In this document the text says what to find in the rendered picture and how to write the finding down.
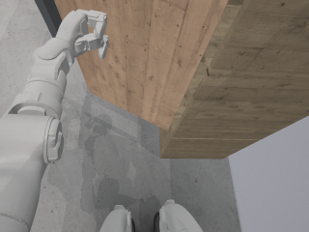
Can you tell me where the robot left hand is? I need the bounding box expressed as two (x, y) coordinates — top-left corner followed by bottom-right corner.
(55, 9), (109, 60)

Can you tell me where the robot left upper arm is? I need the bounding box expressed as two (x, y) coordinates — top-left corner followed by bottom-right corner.
(0, 113), (64, 232)

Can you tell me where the handle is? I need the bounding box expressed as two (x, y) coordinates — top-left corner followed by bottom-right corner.
(35, 0), (63, 38)

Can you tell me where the robot shin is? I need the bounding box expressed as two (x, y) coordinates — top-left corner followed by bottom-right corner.
(114, 205), (126, 210)
(159, 199), (175, 232)

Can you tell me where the robot left forearm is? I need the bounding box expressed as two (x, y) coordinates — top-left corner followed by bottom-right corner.
(0, 38), (75, 122)

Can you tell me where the cupboard door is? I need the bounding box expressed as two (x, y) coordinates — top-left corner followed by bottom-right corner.
(54, 0), (229, 131)

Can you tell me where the right robot shin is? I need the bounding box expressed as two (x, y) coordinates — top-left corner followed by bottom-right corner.
(159, 199), (175, 232)

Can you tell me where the left robot shin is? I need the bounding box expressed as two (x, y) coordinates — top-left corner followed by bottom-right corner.
(114, 205), (126, 210)

